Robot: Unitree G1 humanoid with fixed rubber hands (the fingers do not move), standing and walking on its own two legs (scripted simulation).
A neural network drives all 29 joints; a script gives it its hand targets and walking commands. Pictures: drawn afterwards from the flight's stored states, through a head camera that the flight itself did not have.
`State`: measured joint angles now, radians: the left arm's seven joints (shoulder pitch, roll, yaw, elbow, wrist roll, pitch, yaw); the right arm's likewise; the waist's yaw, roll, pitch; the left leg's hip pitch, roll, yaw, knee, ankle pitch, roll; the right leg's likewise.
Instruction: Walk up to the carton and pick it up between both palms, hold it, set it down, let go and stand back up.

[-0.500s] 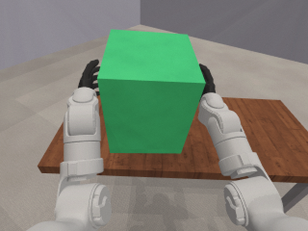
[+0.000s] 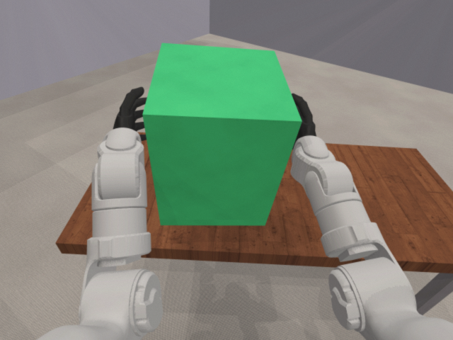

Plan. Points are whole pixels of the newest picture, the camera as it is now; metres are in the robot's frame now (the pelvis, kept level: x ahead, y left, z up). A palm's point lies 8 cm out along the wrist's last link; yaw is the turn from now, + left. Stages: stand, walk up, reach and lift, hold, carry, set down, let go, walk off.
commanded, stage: hold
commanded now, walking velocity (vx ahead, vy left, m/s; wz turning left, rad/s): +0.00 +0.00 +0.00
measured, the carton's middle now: (216, 139) +0.40 +0.00 +0.19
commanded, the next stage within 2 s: none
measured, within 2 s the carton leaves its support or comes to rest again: neither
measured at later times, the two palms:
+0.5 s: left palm (124, 137) +0.36 +0.15 +0.23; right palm (301, 139) +0.36 -0.14 +0.22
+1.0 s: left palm (126, 133) +0.36 +0.15 +0.23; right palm (303, 138) +0.36 -0.14 +0.22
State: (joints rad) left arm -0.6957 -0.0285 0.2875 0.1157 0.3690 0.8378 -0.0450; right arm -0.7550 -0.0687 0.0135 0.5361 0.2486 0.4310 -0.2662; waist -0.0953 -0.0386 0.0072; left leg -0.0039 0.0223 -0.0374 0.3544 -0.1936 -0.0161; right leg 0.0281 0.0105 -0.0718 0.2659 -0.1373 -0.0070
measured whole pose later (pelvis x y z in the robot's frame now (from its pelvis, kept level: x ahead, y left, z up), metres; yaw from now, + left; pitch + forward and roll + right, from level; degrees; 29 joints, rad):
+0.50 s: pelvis +0.00 +0.00 +0.00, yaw +0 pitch -8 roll -1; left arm -0.70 -0.03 0.30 0.14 0.36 0.83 -0.04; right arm -0.76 -0.06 0.00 0.54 0.25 0.45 -0.27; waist -0.09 -0.04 -0.01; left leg -0.02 0.02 -0.03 0.35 -0.18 -0.01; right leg 0.01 0.01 -0.06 0.27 -0.13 -0.01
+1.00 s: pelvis +0.00 +0.00 +0.00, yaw +0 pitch -9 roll -1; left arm -0.70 -0.03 0.30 0.14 0.35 0.82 -0.04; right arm -0.75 -0.09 0.05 0.52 0.28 0.45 -0.29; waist -0.09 -0.03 0.00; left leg 0.00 0.02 -0.04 0.35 -0.19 -0.02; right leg 0.03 0.01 -0.06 0.26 -0.14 -0.01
